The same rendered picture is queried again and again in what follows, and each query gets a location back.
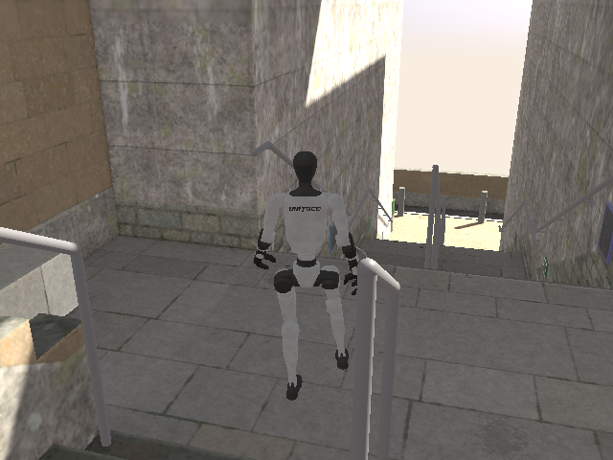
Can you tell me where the left robot hand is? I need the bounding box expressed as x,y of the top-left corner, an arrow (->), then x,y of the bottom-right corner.
254,254 -> 276,269

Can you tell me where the right robot forearm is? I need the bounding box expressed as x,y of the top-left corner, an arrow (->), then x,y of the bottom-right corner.
342,232 -> 360,275

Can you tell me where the robot left upper arm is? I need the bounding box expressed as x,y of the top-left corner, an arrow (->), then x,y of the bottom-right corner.
261,193 -> 285,243

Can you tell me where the robot right upper arm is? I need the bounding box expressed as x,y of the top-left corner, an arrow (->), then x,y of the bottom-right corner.
325,193 -> 351,247

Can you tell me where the humanoid robot torso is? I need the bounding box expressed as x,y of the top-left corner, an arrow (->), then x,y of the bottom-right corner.
284,188 -> 328,288

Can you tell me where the right robot hand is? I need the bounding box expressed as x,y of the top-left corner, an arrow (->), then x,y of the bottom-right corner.
344,273 -> 357,295

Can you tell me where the left robot forearm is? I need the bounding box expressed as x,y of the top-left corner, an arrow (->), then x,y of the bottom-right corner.
255,228 -> 271,259

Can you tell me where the left robot foot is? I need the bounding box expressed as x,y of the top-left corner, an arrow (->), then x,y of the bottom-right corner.
286,375 -> 303,401

